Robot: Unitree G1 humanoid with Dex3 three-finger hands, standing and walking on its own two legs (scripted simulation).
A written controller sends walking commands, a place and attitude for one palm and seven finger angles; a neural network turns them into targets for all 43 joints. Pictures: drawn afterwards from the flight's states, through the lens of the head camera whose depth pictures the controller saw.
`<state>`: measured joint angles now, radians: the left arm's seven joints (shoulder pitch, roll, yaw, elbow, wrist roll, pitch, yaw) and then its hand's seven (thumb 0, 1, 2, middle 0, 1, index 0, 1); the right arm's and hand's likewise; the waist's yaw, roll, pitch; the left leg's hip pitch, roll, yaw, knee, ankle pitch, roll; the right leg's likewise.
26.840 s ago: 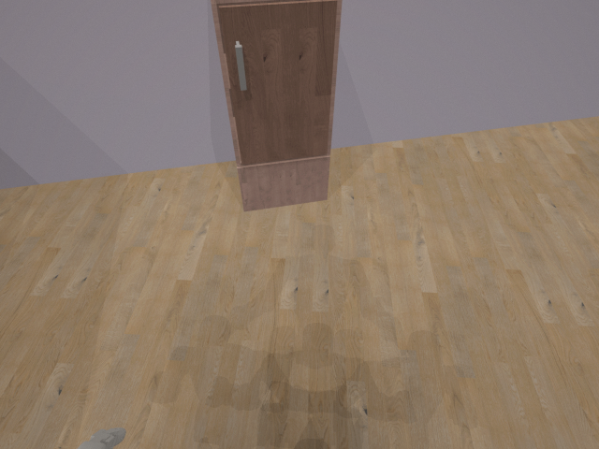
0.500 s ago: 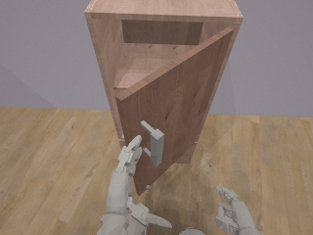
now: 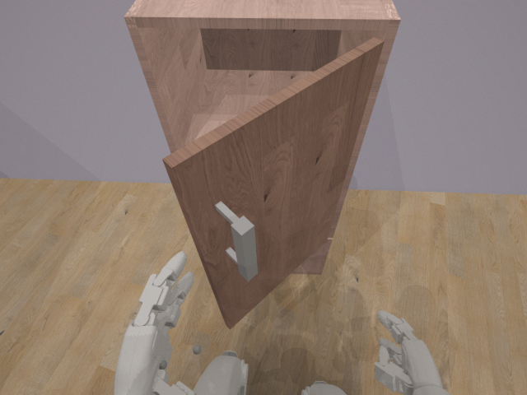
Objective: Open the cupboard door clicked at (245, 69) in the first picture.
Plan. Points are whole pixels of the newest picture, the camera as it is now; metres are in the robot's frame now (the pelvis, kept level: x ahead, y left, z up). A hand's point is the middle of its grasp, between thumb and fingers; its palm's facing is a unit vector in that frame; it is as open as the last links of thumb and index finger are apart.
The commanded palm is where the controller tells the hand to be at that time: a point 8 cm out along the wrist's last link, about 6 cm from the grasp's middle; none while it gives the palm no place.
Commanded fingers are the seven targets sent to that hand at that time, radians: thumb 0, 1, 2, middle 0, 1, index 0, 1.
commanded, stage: slide the hand sideways off the handle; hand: left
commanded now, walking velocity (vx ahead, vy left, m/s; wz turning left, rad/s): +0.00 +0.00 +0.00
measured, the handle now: (236, 243) +0.32 +0.07 +0.06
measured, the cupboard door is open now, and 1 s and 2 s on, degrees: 46 46 46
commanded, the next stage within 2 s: draw the hand back to the body in 0.04 s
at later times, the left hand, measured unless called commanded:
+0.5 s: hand (132, 346) +0.17 +0.15 +0.12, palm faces +0.01 -1.00 -0.03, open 16.3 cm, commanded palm +0.14 +0.21 +0.13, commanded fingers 0.00 -0.50 0.30 -0.15 -0.30 -0.15 -0.30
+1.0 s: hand (3, 293) +0.19 +0.25 +0.19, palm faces +0.28 -0.89 -0.36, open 13.2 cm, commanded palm +0.15 +0.29 +0.22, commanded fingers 0.00 0.34 0.66 -0.18 -0.30 -0.18 -0.30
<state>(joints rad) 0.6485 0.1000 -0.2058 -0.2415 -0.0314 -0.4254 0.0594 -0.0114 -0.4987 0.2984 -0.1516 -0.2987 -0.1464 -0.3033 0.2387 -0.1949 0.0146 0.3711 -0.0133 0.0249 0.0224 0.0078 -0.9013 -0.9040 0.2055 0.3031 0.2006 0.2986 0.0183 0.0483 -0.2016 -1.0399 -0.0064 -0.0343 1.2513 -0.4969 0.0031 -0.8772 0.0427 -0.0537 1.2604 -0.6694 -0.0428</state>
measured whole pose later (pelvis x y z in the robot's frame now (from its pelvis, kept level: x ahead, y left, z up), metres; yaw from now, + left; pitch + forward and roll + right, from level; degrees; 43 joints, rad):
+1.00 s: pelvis +0.02 +0.04 +0.09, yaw +0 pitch +2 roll -2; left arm 0.64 0.34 0.13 -0.47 -0.05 -0.01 0.14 -0.01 0.01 0.52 -0.18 -0.30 -0.17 -0.30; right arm 0.27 -0.20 0.08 0.45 0.03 -0.03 -0.12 0.01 -0.90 -0.90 0.21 0.30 0.20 0.30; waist 0.04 0.06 -0.11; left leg -0.47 -0.03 0.00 0.76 -0.33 0.06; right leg -0.30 0.02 -0.01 0.69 -0.44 0.02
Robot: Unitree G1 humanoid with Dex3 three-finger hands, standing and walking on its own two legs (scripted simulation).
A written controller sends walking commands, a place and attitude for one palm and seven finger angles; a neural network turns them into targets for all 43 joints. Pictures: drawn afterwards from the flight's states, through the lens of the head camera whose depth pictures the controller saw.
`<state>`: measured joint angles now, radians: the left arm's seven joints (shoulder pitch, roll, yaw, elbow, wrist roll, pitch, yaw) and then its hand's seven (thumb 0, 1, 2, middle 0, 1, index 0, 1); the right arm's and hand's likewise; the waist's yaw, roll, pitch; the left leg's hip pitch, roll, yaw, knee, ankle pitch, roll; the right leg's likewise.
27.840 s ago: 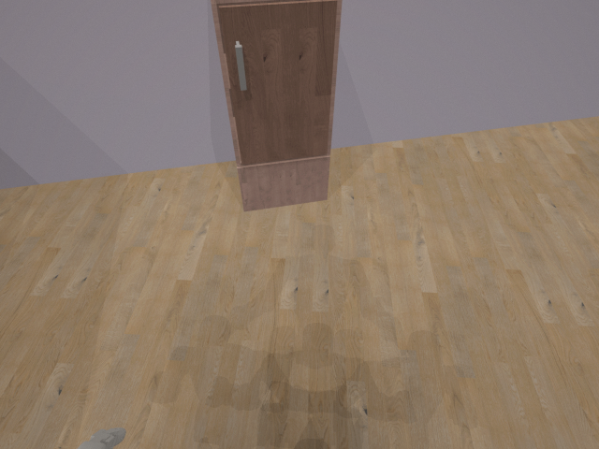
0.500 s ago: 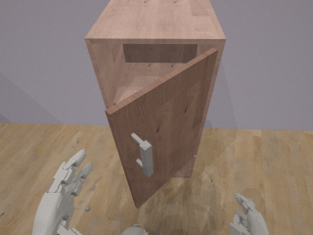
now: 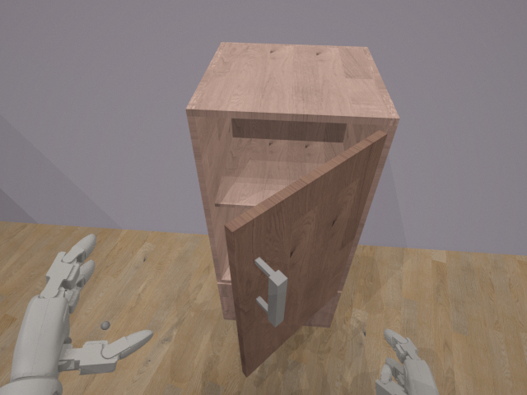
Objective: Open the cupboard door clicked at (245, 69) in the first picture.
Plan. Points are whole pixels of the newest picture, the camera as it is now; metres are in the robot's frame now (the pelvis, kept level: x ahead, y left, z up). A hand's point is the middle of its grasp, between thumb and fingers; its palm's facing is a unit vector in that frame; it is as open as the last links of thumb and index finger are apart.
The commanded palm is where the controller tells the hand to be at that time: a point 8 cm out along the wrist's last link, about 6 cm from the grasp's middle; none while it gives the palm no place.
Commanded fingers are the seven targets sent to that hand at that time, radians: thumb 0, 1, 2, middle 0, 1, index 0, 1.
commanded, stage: draw the hand back to the body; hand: left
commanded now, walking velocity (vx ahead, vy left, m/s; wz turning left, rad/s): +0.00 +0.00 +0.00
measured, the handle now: (268, 292) +0.31 +0.03 -0.02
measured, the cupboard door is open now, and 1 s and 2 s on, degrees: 46 46 46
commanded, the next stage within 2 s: step back with the hand held close in 0.72 s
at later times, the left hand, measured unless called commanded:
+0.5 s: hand (58, 256) +0.21 +0.25 +0.19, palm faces +0.46 -0.80 -0.38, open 7.8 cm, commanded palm +0.15 +0.29 +0.20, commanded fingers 0.00 0.90 0.90 -0.20 -0.30 -0.20 -0.30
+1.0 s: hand (88, 257) +0.21 +0.22 +0.19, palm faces +0.42 -0.78 -0.46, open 7.4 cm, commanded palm +0.15 +0.25 +0.20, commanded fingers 0.00 0.90 0.90 -0.20 -0.30 -0.20 -0.30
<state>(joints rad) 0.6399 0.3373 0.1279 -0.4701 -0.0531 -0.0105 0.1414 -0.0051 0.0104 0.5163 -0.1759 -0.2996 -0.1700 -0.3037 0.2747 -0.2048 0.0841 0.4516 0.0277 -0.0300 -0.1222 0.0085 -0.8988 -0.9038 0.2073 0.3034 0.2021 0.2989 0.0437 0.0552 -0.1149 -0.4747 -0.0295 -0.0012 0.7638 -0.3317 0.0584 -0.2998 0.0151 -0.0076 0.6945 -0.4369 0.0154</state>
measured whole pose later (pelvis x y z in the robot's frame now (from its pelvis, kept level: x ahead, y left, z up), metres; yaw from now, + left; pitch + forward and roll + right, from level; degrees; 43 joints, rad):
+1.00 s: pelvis +0.01 -0.05 +0.03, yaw +0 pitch -2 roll -1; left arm 0.48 0.38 0.38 -0.40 -0.07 -0.12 0.10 0.01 0.89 0.90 -0.21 -0.30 -0.20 -0.30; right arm 0.16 -0.24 0.01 0.59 0.00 -0.01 -0.08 0.01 -0.90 -0.90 0.21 0.30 0.20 0.30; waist 0.03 0.07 0.02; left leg -0.23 0.02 -0.02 0.46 -0.20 0.00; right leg -0.05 0.06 -0.01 0.36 -0.28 -0.04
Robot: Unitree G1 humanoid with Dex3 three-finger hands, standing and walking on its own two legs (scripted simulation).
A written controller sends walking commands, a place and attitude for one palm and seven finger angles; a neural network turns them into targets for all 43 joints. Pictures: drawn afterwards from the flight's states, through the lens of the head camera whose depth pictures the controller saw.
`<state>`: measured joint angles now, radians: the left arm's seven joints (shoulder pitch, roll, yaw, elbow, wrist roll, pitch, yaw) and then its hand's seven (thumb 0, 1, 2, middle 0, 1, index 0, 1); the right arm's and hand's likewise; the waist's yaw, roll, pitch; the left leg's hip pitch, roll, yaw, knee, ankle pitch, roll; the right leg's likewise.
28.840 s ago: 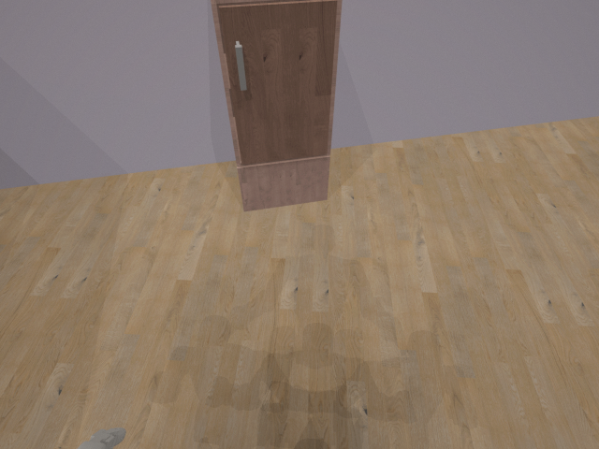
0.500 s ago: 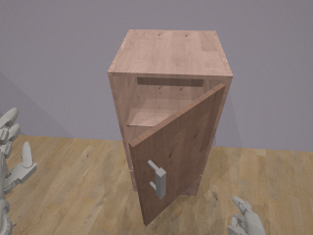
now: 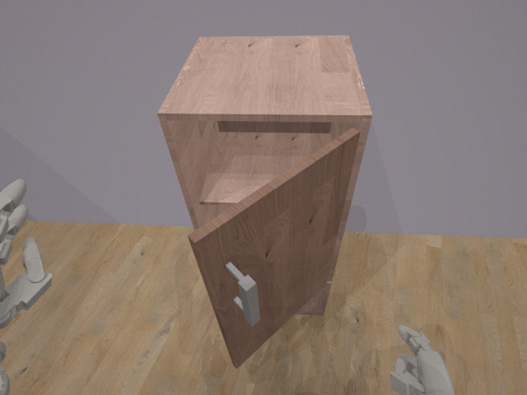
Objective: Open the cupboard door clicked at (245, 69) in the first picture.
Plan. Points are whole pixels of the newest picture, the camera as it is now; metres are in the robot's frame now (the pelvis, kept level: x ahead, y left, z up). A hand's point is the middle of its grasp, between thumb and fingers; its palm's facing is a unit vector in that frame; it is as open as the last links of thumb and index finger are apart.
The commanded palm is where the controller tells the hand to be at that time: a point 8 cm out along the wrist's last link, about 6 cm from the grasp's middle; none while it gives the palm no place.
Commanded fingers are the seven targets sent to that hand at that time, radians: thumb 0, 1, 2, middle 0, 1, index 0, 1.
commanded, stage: step back with the hand held close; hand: left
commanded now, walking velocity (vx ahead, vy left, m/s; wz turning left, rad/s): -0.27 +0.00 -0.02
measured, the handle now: (242, 294) +0.30 +0.07 -0.05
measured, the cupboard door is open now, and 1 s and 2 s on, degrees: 46 46 46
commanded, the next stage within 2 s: stop stepping back and stand still in 0.88 s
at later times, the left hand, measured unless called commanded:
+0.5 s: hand out of the picture +0.12 +0.31 +0.16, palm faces +0.38 -0.77 -0.52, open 7.4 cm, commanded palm +0.06 +0.34 +0.17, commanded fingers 0.00 0.90 0.90 -0.20 -0.30 -0.20 -0.30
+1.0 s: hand out of the picture +0.01 +0.34 +0.16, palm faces +0.43 -0.80 -0.41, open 7.4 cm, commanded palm -0.07 +0.36 +0.17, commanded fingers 0.00 0.90 0.90 -0.20 -0.30 -0.20 -0.30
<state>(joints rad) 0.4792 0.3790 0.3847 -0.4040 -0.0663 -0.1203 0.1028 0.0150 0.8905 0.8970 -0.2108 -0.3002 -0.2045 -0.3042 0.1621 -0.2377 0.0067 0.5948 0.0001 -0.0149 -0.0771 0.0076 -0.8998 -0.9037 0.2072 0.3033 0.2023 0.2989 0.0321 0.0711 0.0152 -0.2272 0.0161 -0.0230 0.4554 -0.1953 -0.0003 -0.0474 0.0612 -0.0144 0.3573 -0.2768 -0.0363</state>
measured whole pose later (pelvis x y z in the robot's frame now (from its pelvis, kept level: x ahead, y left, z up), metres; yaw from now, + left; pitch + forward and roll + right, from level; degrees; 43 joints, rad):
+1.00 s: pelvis -0.21 +0.07 -0.01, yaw +0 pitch +1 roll -5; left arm 0.49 0.44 0.45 -0.58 -0.05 -0.18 0.16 0.02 0.89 0.90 -0.21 -0.30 -0.20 -0.30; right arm 0.12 -0.15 0.00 0.59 -0.03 -0.09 -0.04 0.01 -0.90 -0.90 0.21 0.30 0.20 0.30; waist 0.00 0.00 0.04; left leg -0.46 0.04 0.03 0.44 -0.01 0.08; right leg -0.34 0.09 0.04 0.96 -0.46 0.01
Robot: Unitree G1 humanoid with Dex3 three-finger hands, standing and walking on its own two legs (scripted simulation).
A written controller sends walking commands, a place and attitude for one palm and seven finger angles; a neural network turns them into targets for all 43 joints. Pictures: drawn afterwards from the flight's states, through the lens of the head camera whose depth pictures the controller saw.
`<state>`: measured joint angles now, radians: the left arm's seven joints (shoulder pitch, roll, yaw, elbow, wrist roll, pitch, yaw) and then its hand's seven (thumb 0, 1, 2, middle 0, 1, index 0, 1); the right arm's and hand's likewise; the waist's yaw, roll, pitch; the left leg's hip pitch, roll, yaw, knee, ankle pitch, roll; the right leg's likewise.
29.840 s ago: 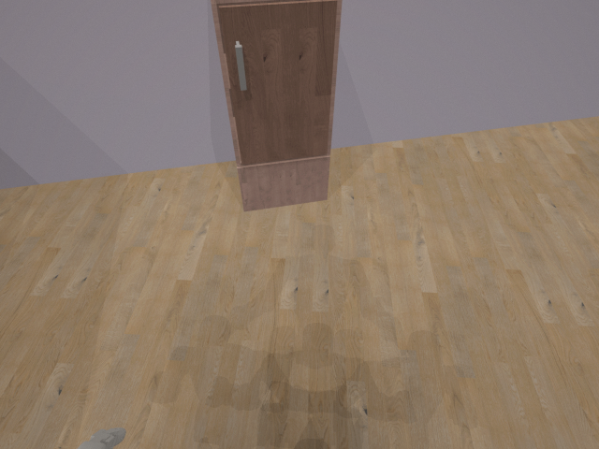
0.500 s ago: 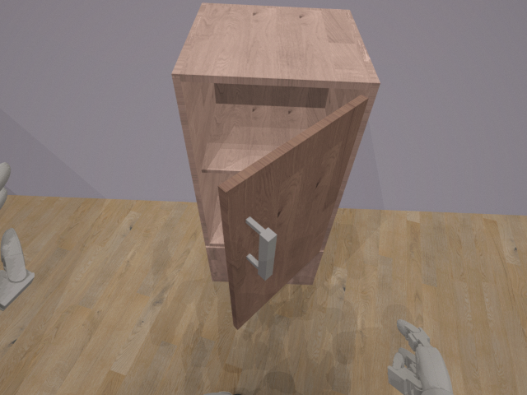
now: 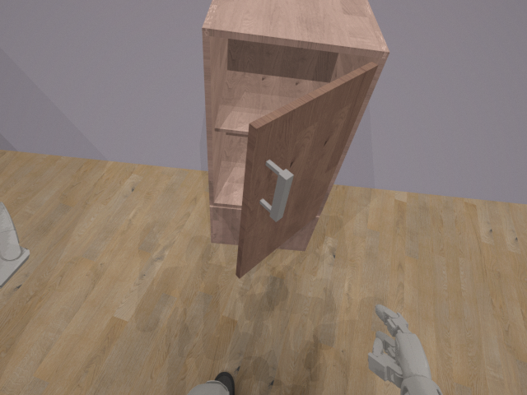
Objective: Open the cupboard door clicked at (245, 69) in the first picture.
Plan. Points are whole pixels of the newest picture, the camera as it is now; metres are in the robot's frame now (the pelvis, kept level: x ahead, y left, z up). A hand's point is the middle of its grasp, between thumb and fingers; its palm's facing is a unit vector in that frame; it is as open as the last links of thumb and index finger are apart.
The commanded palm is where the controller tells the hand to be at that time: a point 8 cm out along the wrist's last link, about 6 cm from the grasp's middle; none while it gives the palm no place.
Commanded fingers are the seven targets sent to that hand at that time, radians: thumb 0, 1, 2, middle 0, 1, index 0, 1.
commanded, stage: stop stepping back and stand still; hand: left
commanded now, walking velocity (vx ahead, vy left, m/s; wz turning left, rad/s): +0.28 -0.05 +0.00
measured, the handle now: (273, 191) +0.51 +0.01 -0.04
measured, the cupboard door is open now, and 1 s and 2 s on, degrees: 46 46 46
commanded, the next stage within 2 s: let the arm hang, fingers relaxed in 1.16 s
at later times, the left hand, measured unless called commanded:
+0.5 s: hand (0, 370) +0.12 +0.24 +0.17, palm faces +0.38 -0.85 -0.37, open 7.5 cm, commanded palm +0.03 +0.28 +0.18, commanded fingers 0.00 0.90 0.90 -0.20 -0.30 -0.20 -0.30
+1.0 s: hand out of the picture +0.04 +0.24 +0.17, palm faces +0.43 -0.80 -0.41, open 7.4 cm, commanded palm -0.02 +0.29 +0.18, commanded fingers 0.00 0.90 0.90 -0.20 -0.30 -0.20 -0.30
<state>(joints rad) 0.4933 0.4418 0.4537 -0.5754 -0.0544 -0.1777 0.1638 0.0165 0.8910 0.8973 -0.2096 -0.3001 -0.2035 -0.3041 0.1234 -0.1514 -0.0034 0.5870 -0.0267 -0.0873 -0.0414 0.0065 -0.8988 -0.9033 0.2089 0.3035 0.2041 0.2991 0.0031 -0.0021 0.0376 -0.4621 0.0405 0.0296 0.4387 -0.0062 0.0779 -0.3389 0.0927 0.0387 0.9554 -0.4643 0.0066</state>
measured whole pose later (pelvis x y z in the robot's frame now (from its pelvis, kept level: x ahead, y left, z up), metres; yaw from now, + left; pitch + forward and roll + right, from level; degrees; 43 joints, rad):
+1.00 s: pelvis -0.16 -0.01 +0.00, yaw -1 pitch -2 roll +2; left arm 0.52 0.39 0.38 -0.49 -0.01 -0.19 0.18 0.02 0.89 0.90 -0.21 -0.30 -0.21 -0.30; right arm 0.25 -0.21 -0.03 0.63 -0.02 -0.14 -0.09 0.01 -0.90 -0.90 0.21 0.30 0.20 0.30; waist 0.00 -0.06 0.00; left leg -0.18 0.02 0.08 0.50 -0.28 0.00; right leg -0.34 -0.03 -0.07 0.68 -0.35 -0.02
